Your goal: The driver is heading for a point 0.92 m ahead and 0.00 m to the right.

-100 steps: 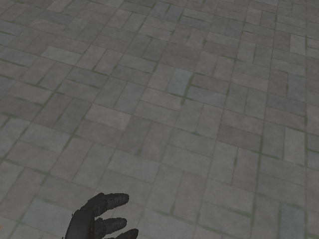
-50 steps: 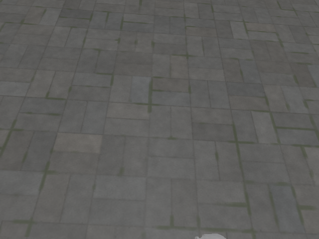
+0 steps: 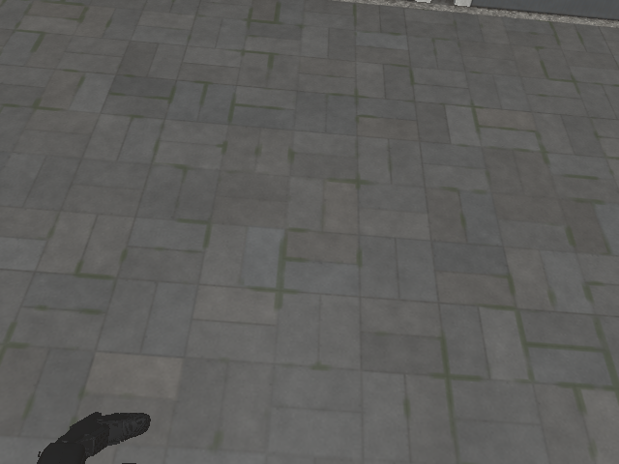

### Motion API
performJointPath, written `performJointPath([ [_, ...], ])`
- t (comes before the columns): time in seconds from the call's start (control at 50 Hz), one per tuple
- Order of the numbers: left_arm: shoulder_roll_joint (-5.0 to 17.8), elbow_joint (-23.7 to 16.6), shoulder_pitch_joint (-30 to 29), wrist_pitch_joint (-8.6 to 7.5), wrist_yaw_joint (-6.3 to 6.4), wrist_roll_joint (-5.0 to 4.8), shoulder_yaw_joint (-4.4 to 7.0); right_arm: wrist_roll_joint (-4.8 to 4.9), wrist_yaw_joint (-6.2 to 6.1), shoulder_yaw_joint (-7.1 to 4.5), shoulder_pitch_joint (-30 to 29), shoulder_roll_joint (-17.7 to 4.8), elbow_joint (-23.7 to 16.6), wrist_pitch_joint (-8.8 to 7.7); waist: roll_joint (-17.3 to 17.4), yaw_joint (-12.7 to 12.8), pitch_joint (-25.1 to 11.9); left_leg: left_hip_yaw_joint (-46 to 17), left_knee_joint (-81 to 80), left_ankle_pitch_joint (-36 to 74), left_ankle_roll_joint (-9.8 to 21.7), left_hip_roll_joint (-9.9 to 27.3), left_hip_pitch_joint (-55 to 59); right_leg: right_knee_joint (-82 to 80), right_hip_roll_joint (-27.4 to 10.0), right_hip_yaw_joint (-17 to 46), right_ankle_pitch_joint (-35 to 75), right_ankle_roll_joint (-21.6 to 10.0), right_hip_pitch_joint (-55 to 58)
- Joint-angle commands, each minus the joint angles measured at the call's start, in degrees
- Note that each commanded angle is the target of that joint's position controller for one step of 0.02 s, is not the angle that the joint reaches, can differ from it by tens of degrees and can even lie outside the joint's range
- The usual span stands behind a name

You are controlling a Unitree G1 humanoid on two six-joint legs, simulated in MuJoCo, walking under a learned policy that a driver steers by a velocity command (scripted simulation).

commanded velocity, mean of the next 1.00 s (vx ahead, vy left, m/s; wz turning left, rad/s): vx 0.34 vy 0.00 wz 0.08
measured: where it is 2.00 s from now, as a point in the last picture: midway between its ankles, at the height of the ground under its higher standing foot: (312, 285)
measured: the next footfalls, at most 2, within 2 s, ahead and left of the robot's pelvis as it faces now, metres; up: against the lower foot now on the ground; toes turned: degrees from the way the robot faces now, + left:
right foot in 0.38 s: +0.23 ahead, -0.13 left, +0.00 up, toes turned +18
left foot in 0.80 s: +0.42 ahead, +0.16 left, +0.00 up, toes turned +5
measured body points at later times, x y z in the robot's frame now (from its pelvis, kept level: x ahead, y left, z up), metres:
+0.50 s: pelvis +0.17 -0.04 +0.01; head +0.17 -0.05 +0.46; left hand +0.21 +0.26 -0.08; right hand +0.37 -0.25 -0.09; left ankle +0.06 +0.07 -0.64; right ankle +0.19 -0.14 -0.73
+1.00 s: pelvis +0.40 +0.04 +0.02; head +0.41 +0.05 +0.47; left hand +0.53 +0.33 -0.09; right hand +0.52 -0.23 -0.08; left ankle +0.38 +0.15 -0.73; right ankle +0.41 -0.10 -0.63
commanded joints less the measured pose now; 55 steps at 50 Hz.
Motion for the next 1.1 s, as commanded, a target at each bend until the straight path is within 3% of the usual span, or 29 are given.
performJointPath([
  [0.02, 2.6, -3.8, -3.5, -0.9, 0.0, 0.51, 0.22, -0.37, -1.3, -1.27, -4.0, -7.6, -6.8, -2.67, 5.7, 2.1, -10.9, -21.8, -11.2, 35.6, 9.7, 15.3, 16.9, -3.7, -1.1, 2.1, 4.1, 0.0, -6.9],
  [0.1, 1.1, -3.8, -5.7, -0.49, 0.1, 0.03, -0.19, 0.44, -1.28, -1.67, -3.0, -8.5, -6.6, -1.8, 6.4, 0.9, -10.9, -20.6, -9.2, 37.7, 9.4, 14.0, 19.8, -14.5, -0.4, 1.5, 6.9, 0.9, -7.3],
  [0.16, 1.3, -3.3, -6.0, -0.95, -0.49, -0.51, 0.66, 0.41, -0.8, -2.27, 0.3, -9.3, -5.3, -1.41, 8.8, -0.6, -7.3, -25.4, -15.1, 0.8, 10.6, 12.6, 14.3, -19.2, 0.5, 1.0, 8.8, 0.4, -6.5],
  [0.2, 2.3, -3.4, -7.5, -2.14, -0.82, -1.15, 1.37, 0.15, -0.12, -2.45, -0.6, -9.0, -5.5, -1.9, 10.7, -0.8, -2.5, -28.5, -18.8, -13.4, 11.4, 12.4, 12.0, -24.6, 0.5, 1.7, 7.0, -0.9, -7.7],
  [0.3, 2.9, -2.3, -6.0, -5.47, -1.94, -1.92, 2.83, 1.56, 1.43, -2.93, -2.1, -8.8, -3.9, -2.66, 13.5, 0.1, -1.5, -28.6, -16.7, -12.8, 10.1, 9.6, 8.5, -40.0, 2.1, 0.3, 4.7, -3.2, 5.3],
  [0.34, 3.4, -1.2, -1.8, -6.26, -2.34, -1.99, 3.71, 2.12, 1.8, -2.98, -4.4, -9.2, -4.1, -2.56, 13.3, 3.3, -1.7, -28.6, -13.9, -13.1, 8.2, 7.8, 4.2, -47.3, 3.1, -1.3, 10.4, -4.3, 15.5],
  [0.36, 4.8, 0.1, 2.2, -6.55, -2.46, -1.52, 4.42, 1.72, 2.04, -2.45, -5.3, -7.6, -4.6, -2.84, 12.4, 5.1, -3.8, -27.3, -10.4, -11.4, 6.3, 6.8, 2.1, -47.7, 1.9, -1.0, 12.4, -4.9, 22.3],
  [0.38, 6.8, 1.2, 9.5, -6.92, -2.29, -0.73, 5.2, 1.14, 2.24, -1.38, -6.5, -4.4, -5.2, -3.36, 8.9, 8.2, -7.4, -23.1, 0.6, -10.0, 3.3, 4.1, -3.3, -49.7, -4.6, 6.0, 9.1, -7.4, 32.5],
  [0.4, 10.1, 1.4, 14.4, -6.75, -2.38, 0.8, 5.22, 0.97, 2.32, 0.01, -6.0, -0.3, -6.7, -4.0, -6.1, 7.7, -9.4, -13.3, 19.7, -16.3, -1.4, -3.1, -15.0, -57.4, -15.8, 25.5, -1.6, -13.8, 40.4],
  [0.42, 11.4, 3.1, 17.5, -6.66, -3.0, 0.23, 5.67, 2.28, 1.84, -0.83, -3.2, -4.2, -7.2, -4.34, -14.7, 6.2, -6.9, -12.1, 31.1, -19.3, -3.1, -3.1, -25.5, -63.5, -22.2, 46.1, -16.1, -21.1, 39.9],
  [0.44, 7.6, 3.0, 15.9, -6.4, -2.85, -1.08, 4.59, 2.7, 1.88, -1.48, -3.6, -7.1, -5.9, -4.58, -8.6, 6.0, -1.3, -13.4, 37.0, -14.2, -3.5, -0.1, -28.6, -63.7, -21.4, 44.0, -19.1, -21.6, 36.8],
  [0.48, 6.1, 3.1, 15.5, -5.55, -2.19, -0.67, 3.48, 1.01, 2.18, -1.13, -8.3, -6.8, -5.6, -5.67, -2.3, 5.6, 1.1, -9.1, 37.6, -5.5, -3.3, 3.0, -29.0, -63.1, -15.7, 30.4, -7.0, -19.3, 32.8],
  [0.52, 5.1, 3.5, 15.2, -5.39, -1.72, -0.31, 2.65, -0.23, 2.1, -1.06, -10.7, -6.0, -5.6, -6.58, -2.1, 4.8, 0.8, -7.0, 31.9, -0.8, -4.0, 5.3, -25.1, -63.9, -12.0, 23.8, 5.7, -18.1, 29.1],
  [0.56, 4.4, 4.7, 16.8, -5.19, -1.2, -0.99, 2.19, -0.55, 2.22, -0.19, -12.5, -4.0, -5.5, -6.92, -2.7, 4.8, -0.8, -4.0, 25.5, -0.7, -5.2, 5.2, -22.1, -63.7, -9.6, 19.4, 16.3, -17.8, 28.4],
  [0.6, 6.2, 5.7, 18.4, -4.77, -0.53, -1.31, 2.6, -0.27, 2.48, 0.99, -16.3, -1.5, -6.0, -7.26, -2.1, 6.0, -1.1, -1.8, 15.6, 0.3, -6.3, 4.2, -17.6, -63.6, -8.2, 15.8, 20.1, -16.9, 26.6],
  [0.64, 6.8, 6.2, 20.1, -3.98, -0.31, -1.36, 2.67, 0.57, 2.85, 1.08, -19.8, -0.6, -6.1, -7.61, -3.2, 7.1, -0.4, -1.1, 6.6, 3.7, -7.2, 2.8, -12.7, -62.8, -7.5, 14.5, 21.5, -16.1, 24.3],
  [0.72, 8.8, 6.9, 22.4, -2.96, -0.26, -2.14, 3.15, 1.63, 3.44, -0.66, -22.0, -4.1, -6.2, -8.21, -4.7, 6.8, -0.6, -2.8, -3.1, 10.3, -6.7, 1.2, -3.3, -60.7, -10.2, 18.9, 23.1, -15.1, 24.1],
  [0.74, 9.9, 7.0, 21.6, -2.83, -0.24, -2.29, 3.39, 1.42, 3.39, -1.14, -20.6, -5.2, -6.0, -8.31, -4.5, 5.5, -1.2, -2.8, -5.6, 10.9, -6.1, 0.6, 0.3, -59.1, -10.1, 19.4, 24.2, -14.5, 24.2],
  [0.78, 9.0, 6.2, 19.6, -2.86, -0.57, -1.99, 3.21, 0.88, 2.39, -2.95, -12.6, -7.8, -4.2, -8.32, -3.4, 0.3, -5.9, -2.9, -10.9, 11.0, -3.0, 1.6, 15.3, -48.5, -5.9, 16.6, 33.2, -11.1, 21.1],
  [0.8, 6.1, 4.4, 17.6, -3.23, -0.8, -0.9, 2.41, 0.08, 1.39, -4.09, -3.0, -11.1, -3.2, -8.08, -0.3, -4.5, -13.3, -10.0, -9.1, 8.3, 0.7, 10.2, 29.8, -34.8, -3.3, 14.2, 26.1, -8.9, 13.1],
  [0.82, -0.1, 2.7, 21.9, -3.91, -0.42, -1.16, 0.59, -1.49, 0.83, -4.9, 3.6, -15.5, -2.1, -7.2, 15.3, -3.9, -21.3, -31.6, -11.2, 3.7, 8.1, 25.6, 46.7, -15.3, 3.9, 6.9, -0.7, -5.4, -4.8],
  [0.84, 3.5, 3.2, 24.7, -4.04, -0.18, -2.41, 1.03, -1.28, 1.25, -4.16, 4.9, -11.7, -1.0, -7.14, 21.1, -3.2, -21.3, -44.9, -16.5, -3.9, 12.1, 29.1, 44.1, -3.7, 1.5, 7.4, -9.3, -4.5, -12.4],
  [0.86, 6.6, 3.4, 21.5, -3.47, -0.13, -2.89, 2.24, -0.46, 1.18, -3.12, 2.3, -7.4, -0.9, -7.01, 14.8, -2.8, -12.7, -37.2, -17.1, -4.6, 10.7, 26.9, 37.3, 0.9, -1.6, 7.0, -3.9, -4.2, -15.5],
  [0.88, 6.7, 2.8, 17.3, -3.03, -0.29, -2.23, 2.26, -0.05, 1.23, -2.45, -0.4, -5.1, -0.9, -6.88, 10.4, -2.1, -7.5, -28.2, -17.8, -1.3, 8.8, 23.7, 30.0, 1.2, -3.6, 5.7, 0.8, -4.2, -14.9],
  [0.9, 5.9, 2.0, 15.1, -2.94, -0.6, -1.43, 2.33, -0.4, 1.57, -2.16, -3.0, -4.4, -0.3, -6.83, 8.4, -0.4, -4.1, -23.3, -20.2, 0.8, 7.6, 20.9, 23.5, -0.3, -4.6, 5.3, 4.1, -4.2, -13.3],
  [0.92, 5.0, 2.0, 14.5, -2.57, -0.93, -1.56, 2.45, -0.92, 1.77, -1.99, -4.9, -3.8, 0.1, -7.01, 9.7, 1.1, -1.8, -19.0, -22.2, 3.6, 6.7, 18.9, 19.1, -1.7, -5.7, 5.4, 6.1, -4.0, -11.7],
  [0.96, 2.9, 2.2, 14.2, -1.7, -1.39, -1.8, 2.06, -0.67, 1.97, -2.19, -5.9, -3.8, 1.8, -7.67, 10.0, 2.6, 0.2, -12.9, -24.9, 8.8, 6.1, 17.6, 14.4, -2.7, -6.4, 4.7, 8.2, -3.6, -10.1],
  [1.02, 2.6, 1.3, 11.0, -1.13, -2.1, -0.83, 1.69, -0.33, 2.08, -3.03, -5.7, -6.1, 4.2, -8.15, 7.1, 3.4, 1.9, -6.7, -26.6, 16.8, 6.7, 18.0, 13.2, -9.3, -6.8, 5.3, 12.9, -2.6, -11.6],
  [1.1, 2.4, -0.4, 2.8, -1.71, -3.4, -0.96, 0.95, -0.19, 1.22, -3.64, -4.9, -9.1, 6.4, -7.84, 6.3, 0.9, 2.5, 2.2, -26.7, 19.4, 4.4, 15.8, 13.2, -26.0, -6.2, 1.2, 25.3, -3.2, -6.8],
])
